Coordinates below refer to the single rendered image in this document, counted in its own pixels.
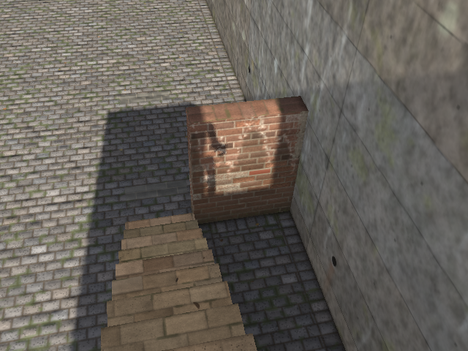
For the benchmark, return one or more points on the stairs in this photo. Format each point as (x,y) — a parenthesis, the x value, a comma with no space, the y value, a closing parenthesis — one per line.
(169,295)

